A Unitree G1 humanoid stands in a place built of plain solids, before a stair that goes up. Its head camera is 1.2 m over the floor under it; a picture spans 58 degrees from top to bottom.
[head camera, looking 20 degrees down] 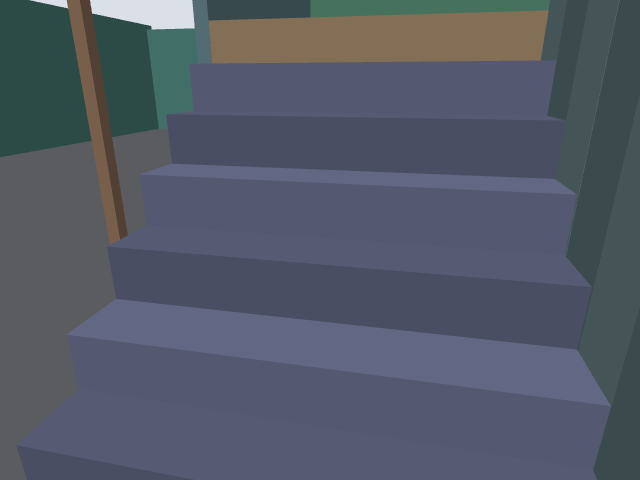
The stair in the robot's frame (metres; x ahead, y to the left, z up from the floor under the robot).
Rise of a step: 0.21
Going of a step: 0.25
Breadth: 1.60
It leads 12 degrees to the right of straight ahead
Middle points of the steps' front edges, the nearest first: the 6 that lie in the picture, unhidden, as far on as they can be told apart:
1.05 0.05 0.43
1.30 -0.01 0.64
1.55 -0.06 0.86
1.79 -0.11 1.07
2.04 -0.16 1.28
2.29 -0.22 1.50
